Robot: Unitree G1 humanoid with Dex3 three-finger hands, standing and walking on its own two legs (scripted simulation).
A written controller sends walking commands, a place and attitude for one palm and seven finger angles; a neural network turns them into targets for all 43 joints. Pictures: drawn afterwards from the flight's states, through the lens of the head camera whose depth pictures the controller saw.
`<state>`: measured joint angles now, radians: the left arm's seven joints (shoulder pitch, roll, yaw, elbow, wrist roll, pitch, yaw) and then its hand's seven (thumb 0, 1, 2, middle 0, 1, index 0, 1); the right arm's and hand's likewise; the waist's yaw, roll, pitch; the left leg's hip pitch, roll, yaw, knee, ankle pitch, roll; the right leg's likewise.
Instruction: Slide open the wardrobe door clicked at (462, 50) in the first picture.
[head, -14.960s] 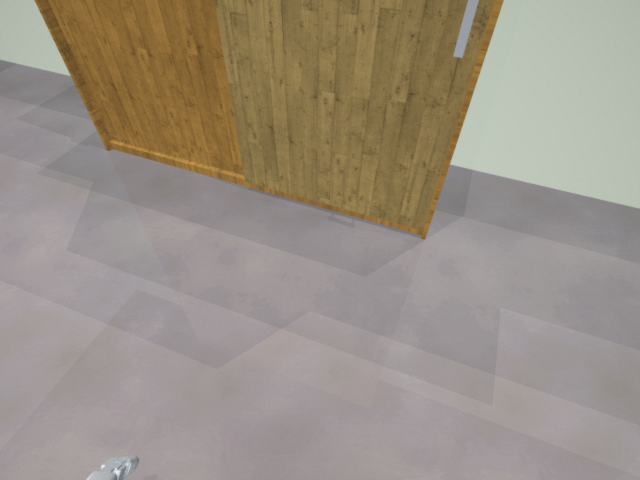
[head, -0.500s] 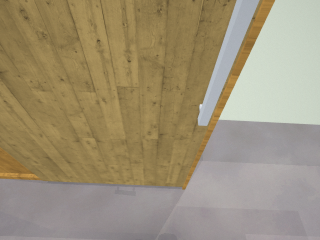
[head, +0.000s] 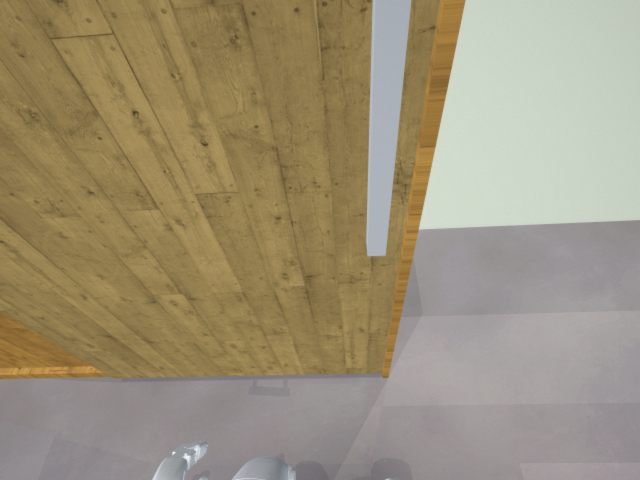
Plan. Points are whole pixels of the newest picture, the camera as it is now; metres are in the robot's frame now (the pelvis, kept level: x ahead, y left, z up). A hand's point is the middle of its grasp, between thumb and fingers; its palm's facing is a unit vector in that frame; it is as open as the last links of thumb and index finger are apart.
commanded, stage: come to a stop and stand still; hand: right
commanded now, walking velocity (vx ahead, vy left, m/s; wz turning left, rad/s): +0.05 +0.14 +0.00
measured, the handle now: (379, 144) +0.43 -0.06 +0.19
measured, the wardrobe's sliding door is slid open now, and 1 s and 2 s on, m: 0.00 0.00 0.00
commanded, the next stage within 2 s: look again from close up in 1.78 s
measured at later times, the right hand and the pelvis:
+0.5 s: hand out of the picture -0.10 -0.12 -0.16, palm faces +0.07 +0.98 -0.20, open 7.4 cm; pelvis -0.06 +0.04 +0.01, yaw +0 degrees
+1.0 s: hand out of the picture -0.11 -0.14 -0.19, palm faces +0.11 +0.99 -0.11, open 7.4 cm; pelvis -0.02 +0.00 +0.00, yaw -1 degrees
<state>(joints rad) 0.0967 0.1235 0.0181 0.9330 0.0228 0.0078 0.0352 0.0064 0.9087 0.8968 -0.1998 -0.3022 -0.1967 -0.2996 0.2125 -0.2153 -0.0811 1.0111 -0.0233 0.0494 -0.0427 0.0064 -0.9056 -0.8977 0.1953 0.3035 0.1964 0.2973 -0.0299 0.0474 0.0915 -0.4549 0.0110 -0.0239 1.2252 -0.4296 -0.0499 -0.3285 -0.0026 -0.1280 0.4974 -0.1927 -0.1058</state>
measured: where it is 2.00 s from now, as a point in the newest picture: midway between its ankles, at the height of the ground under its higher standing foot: outside the picture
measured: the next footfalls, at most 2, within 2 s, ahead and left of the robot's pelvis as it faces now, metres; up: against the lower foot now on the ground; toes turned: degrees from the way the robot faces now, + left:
left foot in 0.40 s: -0.08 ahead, +0.13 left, +0.00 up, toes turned +7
right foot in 0.84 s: -0.01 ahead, -0.10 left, +0.00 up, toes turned +1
